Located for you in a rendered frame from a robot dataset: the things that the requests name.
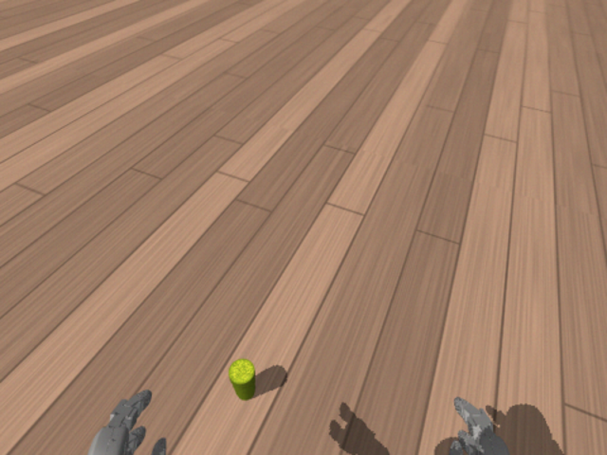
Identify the cup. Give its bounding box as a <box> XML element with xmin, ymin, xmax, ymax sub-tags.
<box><xmin>229</xmin><ymin>358</ymin><xmax>255</xmax><ymax>400</ymax></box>

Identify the left robot hand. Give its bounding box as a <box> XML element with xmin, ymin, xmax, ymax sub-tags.
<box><xmin>87</xmin><ymin>390</ymin><xmax>166</xmax><ymax>455</ymax></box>

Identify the right robot hand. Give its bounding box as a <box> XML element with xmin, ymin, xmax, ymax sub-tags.
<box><xmin>449</xmin><ymin>397</ymin><xmax>510</xmax><ymax>455</ymax></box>

